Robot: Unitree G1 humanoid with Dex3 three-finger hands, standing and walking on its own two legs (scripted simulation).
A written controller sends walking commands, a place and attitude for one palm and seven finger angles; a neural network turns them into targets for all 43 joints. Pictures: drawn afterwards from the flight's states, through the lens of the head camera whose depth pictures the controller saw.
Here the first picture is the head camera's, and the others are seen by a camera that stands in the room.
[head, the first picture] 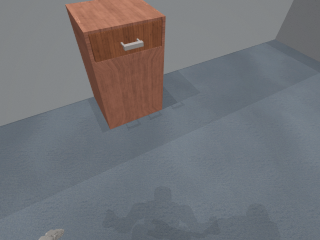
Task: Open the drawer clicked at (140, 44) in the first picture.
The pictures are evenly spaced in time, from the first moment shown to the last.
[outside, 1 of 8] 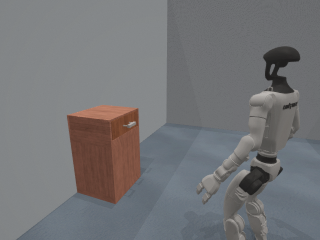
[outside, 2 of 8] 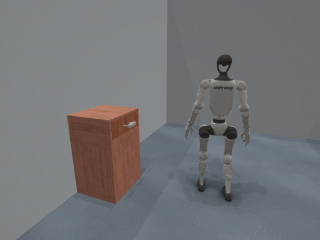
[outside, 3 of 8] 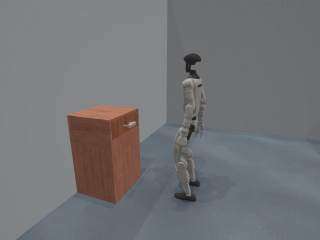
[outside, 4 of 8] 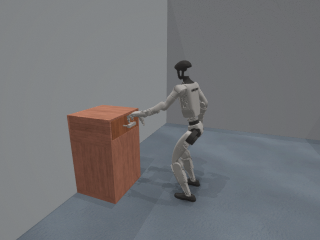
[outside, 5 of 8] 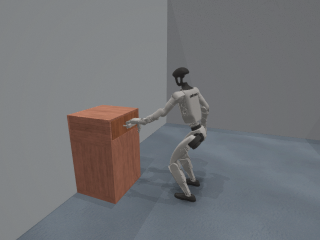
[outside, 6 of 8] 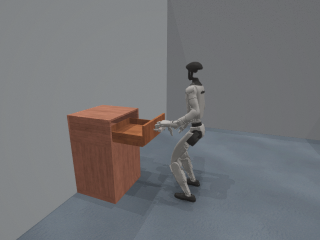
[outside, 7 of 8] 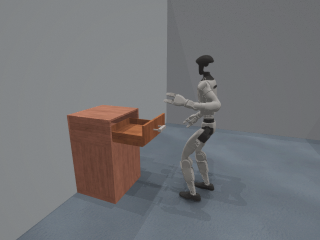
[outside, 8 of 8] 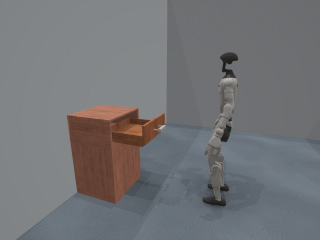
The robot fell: no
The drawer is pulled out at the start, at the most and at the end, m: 0.00 0.30 0.30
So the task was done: yes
